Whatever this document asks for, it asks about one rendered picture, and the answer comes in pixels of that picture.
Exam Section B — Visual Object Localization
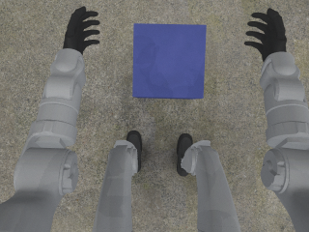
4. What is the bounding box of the left robot hand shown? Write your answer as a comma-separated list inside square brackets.
[63, 6, 100, 55]

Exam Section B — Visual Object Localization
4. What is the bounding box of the robot right upper arm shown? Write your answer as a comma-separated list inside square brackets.
[260, 147, 309, 232]

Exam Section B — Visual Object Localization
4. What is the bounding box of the right robot hand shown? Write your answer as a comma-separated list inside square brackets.
[244, 8, 287, 62]

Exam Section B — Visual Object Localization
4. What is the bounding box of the robot right foot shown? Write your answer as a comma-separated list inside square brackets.
[177, 133, 193, 177]

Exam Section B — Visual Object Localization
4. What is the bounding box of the robot left forearm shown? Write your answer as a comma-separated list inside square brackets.
[14, 48, 86, 190]

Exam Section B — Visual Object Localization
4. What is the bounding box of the robot right shin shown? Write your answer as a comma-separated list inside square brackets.
[181, 140, 219, 173]

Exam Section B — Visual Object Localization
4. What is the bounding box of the robot right forearm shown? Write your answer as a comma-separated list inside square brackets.
[259, 51, 309, 151]

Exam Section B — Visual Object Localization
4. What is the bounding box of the robot left upper arm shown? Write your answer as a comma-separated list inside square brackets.
[0, 147, 79, 232]

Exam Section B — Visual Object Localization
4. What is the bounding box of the carton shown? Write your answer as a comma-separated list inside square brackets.
[132, 23, 207, 100]

